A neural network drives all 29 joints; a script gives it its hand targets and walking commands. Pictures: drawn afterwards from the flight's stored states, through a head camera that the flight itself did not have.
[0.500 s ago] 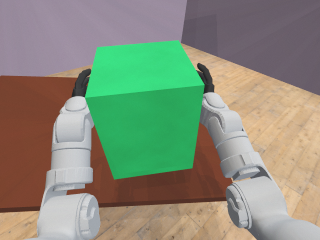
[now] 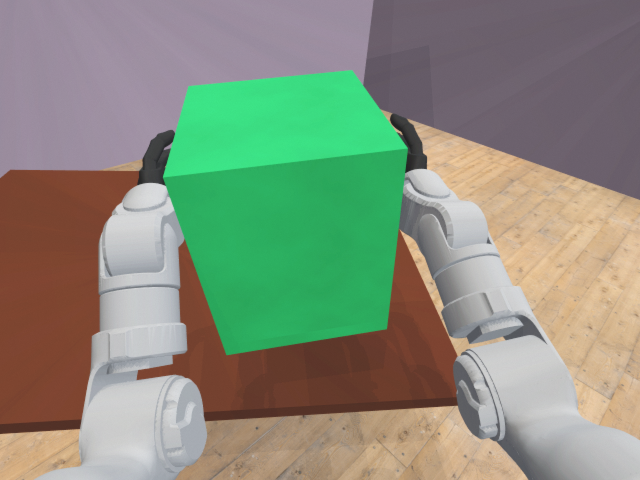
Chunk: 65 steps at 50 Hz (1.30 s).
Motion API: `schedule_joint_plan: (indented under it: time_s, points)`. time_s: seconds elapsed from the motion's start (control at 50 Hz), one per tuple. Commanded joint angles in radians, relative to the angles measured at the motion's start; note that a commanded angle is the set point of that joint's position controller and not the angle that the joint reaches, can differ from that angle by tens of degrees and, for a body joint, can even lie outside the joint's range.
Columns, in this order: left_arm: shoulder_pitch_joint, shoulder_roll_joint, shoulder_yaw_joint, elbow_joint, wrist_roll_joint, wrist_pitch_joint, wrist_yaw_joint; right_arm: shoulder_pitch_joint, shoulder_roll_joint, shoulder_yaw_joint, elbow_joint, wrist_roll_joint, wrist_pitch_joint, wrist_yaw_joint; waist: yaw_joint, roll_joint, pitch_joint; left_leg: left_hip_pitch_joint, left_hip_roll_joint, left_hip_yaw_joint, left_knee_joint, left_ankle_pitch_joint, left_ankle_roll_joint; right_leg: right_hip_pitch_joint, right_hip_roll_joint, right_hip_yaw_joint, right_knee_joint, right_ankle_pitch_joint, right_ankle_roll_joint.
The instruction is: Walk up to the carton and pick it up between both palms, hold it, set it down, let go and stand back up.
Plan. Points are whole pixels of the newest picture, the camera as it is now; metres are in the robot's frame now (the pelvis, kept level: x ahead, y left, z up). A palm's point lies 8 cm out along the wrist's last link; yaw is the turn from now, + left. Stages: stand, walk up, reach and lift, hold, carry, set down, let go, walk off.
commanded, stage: hold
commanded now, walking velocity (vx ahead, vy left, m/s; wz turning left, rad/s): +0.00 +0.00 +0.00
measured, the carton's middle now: (290, 210) +0.37 +0.00 +0.22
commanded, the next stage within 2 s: none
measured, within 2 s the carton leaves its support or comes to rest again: neither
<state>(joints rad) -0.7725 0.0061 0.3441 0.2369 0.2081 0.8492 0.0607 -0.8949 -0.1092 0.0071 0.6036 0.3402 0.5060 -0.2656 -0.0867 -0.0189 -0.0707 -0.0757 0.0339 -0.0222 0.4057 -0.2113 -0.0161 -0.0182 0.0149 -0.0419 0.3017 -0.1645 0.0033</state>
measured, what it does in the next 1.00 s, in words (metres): stands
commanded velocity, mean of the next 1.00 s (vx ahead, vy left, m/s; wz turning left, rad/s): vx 0.00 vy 0.00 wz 0.00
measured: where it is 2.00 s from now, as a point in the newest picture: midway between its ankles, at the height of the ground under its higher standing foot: outside the picture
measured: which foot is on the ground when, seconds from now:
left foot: down 0.00-1.00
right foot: down 0.00-1.00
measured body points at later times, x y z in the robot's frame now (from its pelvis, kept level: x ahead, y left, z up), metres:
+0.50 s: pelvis -0.01 -0.01 +0.00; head -0.09 +0.01 +0.44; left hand +0.38 +0.16 +0.26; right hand +0.38 -0.13 +0.28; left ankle +0.02 +0.12 -0.75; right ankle +0.01 -0.12 -0.75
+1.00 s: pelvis +0.00 -0.01 +0.00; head -0.08 +0.01 +0.44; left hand +0.38 +0.16 +0.25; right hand +0.39 -0.13 +0.28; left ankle +0.02 +0.12 -0.75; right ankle +0.01 -0.12 -0.75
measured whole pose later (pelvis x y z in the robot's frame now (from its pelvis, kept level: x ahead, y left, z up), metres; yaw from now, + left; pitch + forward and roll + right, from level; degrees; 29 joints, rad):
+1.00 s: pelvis +0.00 -0.01 +0.00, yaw +1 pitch -4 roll -2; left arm -0.84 0.05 0.34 0.35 0.17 0.85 0.05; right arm -0.97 -0.12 0.01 0.66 0.37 0.57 -0.30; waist -0.08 -0.01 -0.13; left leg -0.14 0.04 -0.05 0.43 -0.21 -0.03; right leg -0.08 0.02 -0.06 0.32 -0.17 -0.01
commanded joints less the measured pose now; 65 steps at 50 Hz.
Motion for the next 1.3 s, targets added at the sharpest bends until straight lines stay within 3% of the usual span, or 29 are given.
schedule_joint_plan:
  time_s: [0.0,0.28,0.4,0.98,1.28]
  points:
    - [-0.959,-0.571,-0.514,-0.147,-0.18,-0.113,-0.163,-0.914,0.715,0.319,-0.29,0.138,-0.005,0.106,-0.006,0.067,-0.437,0.094,-0.084,0.013,-0.042,0.275,-0.027,0.062,0.074,0.008,-0.02,0.203,0.054]
    - [-1.064,-0.563,-0.454,-0.026,-0.196,-0.129,-0.169,-0.99,0.722,0.261,-0.178,0.136,0.019,0.115,0.004,0.068,-0.434,0.029,-0.085,0.004,-0.055,0.186,-0.02,0.03,0.067,0.012,-0.024,0.118,0.054]
    - [-1.079,-0.561,-0.445,-0.013,-0.208,-0.138,-0.164,-0.997,0.729,0.253,-0.167,0.145,0.024,0.114,0.002,0.071,-0.454,0.03,-0.087,-0.001,-0.045,0.201,-0.022,0.028,0.068,0.011,-0.02,0.137,0.057]
    - [-1.039,-0.549,-0.477,-0.117,-0.223,-0.117,-0.156,-0.96,0.721,0.293,-0.27,0.197,0.058,0.092,-0.005,0.085,-0.501,0.05,-0.086,-0.007,-0.015,0.301,-0.042,0.062,0.075,0.012,-0.001,0.241,0.06]
    - [-1.027,-0.548,-0.476,-0.112,-0.215,-0.105,-0.161,-0.957,0.709,0.286,-0.266,0.194,0.065,0.094,-0.006,0.083,-0.479,0.045,-0.083,-0.003,-0.024,0.287,-0.044,0.057,0.075,0.012,-0.007,0.213,0.054]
